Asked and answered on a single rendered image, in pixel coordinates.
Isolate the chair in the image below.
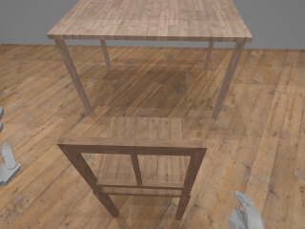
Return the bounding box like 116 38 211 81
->
56 116 208 220

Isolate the right robot hand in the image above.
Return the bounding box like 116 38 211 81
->
228 191 265 229

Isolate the table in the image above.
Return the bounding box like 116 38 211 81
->
47 0 253 119

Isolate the left robot hand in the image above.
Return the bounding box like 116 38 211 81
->
0 106 21 187

